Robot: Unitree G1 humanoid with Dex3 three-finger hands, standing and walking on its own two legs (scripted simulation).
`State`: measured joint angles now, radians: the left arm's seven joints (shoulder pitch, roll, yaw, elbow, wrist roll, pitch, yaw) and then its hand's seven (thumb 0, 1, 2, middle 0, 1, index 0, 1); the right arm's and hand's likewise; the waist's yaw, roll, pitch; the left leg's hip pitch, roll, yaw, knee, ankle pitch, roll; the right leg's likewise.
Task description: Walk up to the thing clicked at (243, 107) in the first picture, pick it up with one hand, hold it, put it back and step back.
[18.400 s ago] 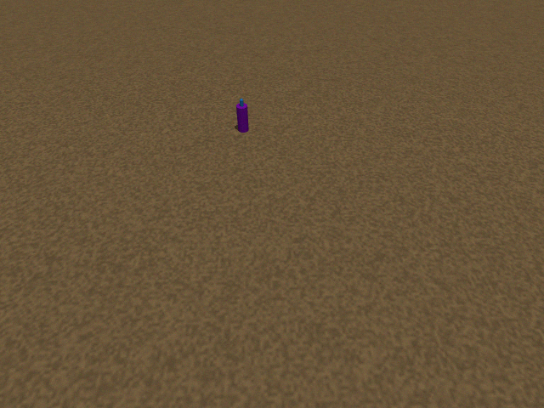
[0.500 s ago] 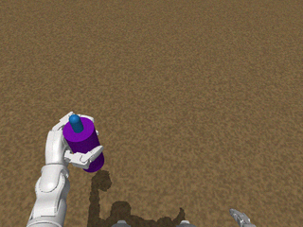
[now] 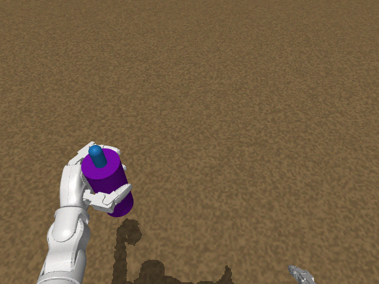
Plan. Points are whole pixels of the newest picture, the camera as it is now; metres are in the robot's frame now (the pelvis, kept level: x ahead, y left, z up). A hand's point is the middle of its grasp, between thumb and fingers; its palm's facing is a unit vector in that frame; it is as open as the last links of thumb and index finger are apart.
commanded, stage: hold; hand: left
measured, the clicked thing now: (108, 180) +0.33 +0.17 +0.05
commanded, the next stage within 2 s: none
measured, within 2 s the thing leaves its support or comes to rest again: neither
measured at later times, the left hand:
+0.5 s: hand (106, 175) +0.33 +0.17 +0.07, palm faces +0.10 -1.00 +0.00, open 9.5 cm
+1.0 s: hand (107, 177) +0.33 +0.17 +0.07, palm faces +0.10 -0.99 +0.00, open 9.5 cm
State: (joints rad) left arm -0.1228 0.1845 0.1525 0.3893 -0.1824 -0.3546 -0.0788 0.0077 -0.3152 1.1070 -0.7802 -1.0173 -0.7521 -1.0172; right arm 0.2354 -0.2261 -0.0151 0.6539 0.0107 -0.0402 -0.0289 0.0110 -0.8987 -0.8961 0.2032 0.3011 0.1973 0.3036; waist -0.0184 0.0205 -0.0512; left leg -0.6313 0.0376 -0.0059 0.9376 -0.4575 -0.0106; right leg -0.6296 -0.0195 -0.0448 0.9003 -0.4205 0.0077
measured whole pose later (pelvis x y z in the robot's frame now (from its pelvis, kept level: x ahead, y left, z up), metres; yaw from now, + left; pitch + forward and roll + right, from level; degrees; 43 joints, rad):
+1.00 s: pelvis +0.00 +0.00 +0.01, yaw +0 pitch +5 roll -1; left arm -0.12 0.17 0.13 0.39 -0.17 -0.34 -0.05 0.01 -0.31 1.11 -0.78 -1.02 -0.75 -1.02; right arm 0.23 -0.22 -0.01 0.67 0.01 -0.05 -0.02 0.01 -0.90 -0.90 0.20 0.30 0.20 0.30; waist -0.01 0.02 -0.03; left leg -0.52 0.03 0.00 0.84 -0.42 -0.01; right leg -0.52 -0.02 -0.04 0.81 -0.38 0.01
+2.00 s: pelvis +0.00 +0.00 +0.01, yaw +0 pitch +5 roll -1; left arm -0.11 0.17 0.13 0.39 -0.17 -0.35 -0.06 0.01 -0.31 1.10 -0.78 -1.02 -0.75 -1.02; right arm 0.23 -0.22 -0.01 0.66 0.01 -0.05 -0.02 0.01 -0.90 -0.90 0.20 0.30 0.20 0.30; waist -0.01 0.02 -0.03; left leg -0.52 0.03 0.00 0.84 -0.41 -0.01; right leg -0.52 -0.02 -0.04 0.80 -0.38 0.01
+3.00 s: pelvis -0.01 +0.00 +0.00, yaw +0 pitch +9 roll -1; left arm -0.13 0.15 0.16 0.48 -0.16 -0.43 -0.03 0.01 -0.31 1.10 -0.78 -1.02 -0.75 -1.02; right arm 0.21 -0.22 -0.02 0.66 -0.01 -0.07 0.00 0.01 -0.88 -0.90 0.20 0.30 0.20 0.30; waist -0.02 0.01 -0.04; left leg -0.65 0.03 -0.01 0.94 -0.44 0.00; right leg -0.65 -0.02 -0.04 0.90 -0.40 0.01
